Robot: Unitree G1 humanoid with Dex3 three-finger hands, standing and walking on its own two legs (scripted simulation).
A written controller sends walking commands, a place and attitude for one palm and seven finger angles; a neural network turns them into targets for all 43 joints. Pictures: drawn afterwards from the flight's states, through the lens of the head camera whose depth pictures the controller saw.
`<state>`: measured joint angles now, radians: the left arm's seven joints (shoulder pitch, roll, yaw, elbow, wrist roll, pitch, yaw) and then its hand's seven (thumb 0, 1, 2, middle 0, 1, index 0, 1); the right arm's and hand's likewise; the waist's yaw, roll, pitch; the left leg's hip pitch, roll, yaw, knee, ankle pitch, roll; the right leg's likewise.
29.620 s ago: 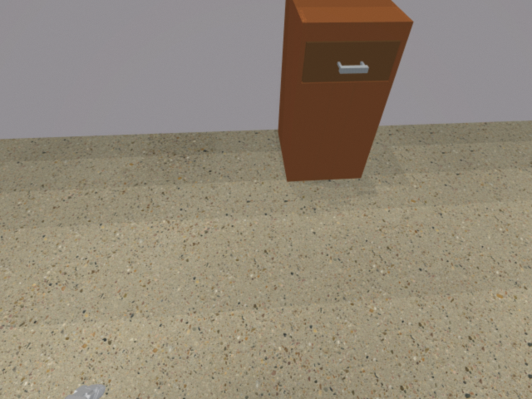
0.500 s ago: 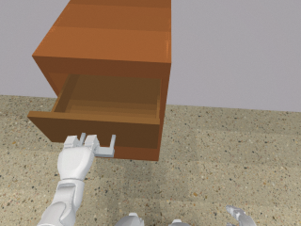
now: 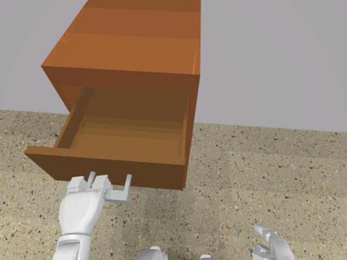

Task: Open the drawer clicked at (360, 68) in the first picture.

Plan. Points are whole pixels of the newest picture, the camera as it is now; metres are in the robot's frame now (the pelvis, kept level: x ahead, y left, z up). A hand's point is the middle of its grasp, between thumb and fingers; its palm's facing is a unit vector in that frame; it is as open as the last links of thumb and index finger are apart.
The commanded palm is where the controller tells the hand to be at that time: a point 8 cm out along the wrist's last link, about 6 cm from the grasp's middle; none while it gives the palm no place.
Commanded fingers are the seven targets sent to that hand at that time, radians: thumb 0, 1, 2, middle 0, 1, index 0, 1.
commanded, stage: pull the drawer open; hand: left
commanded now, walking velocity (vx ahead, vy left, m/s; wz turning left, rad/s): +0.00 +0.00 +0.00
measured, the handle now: (107, 186) +0.29 +0.19 -0.03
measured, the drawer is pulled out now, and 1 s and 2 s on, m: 0.22 0.30 0.30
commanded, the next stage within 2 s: open the thumb to release the handle in 0.78 s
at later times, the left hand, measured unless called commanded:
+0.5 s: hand (83, 246) +0.16 +0.21 -0.05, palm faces -0.09 -0.16 -0.98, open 5.7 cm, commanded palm +0.14 +0.20 +0.00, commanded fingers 0.00 0.90 0.90 -0.40 -1.35 -0.40 -1.35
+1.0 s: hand (78, 253) +0.15 +0.22 -0.05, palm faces -0.12 -0.12 -0.99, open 5.9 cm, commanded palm +0.14 +0.22 +0.00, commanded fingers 0.00 0.41 0.69 -0.37 -1.30 -0.37 -1.30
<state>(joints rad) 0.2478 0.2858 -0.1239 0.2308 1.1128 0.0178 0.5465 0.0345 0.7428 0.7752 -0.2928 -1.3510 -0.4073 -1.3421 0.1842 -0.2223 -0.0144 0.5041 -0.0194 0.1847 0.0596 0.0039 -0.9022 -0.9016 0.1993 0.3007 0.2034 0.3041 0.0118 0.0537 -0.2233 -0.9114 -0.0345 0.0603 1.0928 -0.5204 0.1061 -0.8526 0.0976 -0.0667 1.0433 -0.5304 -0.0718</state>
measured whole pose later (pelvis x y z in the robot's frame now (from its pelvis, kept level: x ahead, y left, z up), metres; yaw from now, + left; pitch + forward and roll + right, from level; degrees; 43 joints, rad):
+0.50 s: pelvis +0.00 -0.01 -0.02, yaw +0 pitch +21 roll -2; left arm 0.55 0.31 -0.07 -0.01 1.11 -0.11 0.53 0.04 0.74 0.77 -0.28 -1.34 -0.40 -1.33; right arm 0.15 -0.23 0.01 0.43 -0.04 0.15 0.08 0.01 -0.90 -0.90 0.20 0.30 0.20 0.30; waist 0.06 0.05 -0.25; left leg -1.00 -0.04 0.06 1.20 -0.57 0.10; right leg -0.95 0.09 -0.08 1.16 -0.59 -0.08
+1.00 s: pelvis +0.00 -0.02 -0.03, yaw +1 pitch +23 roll -2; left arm 0.62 0.37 0.02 -0.03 1.11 -0.24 0.54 0.02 0.72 0.79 -0.30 -1.31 -0.36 -1.30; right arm 0.14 -0.23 -0.01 0.45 -0.06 0.15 0.07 0.01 -0.90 -0.90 0.20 0.30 0.20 0.30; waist 0.06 0.04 -0.26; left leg -1.05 -0.03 0.06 1.23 -0.59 0.09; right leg -1.00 0.10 -0.08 1.20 -0.61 -0.10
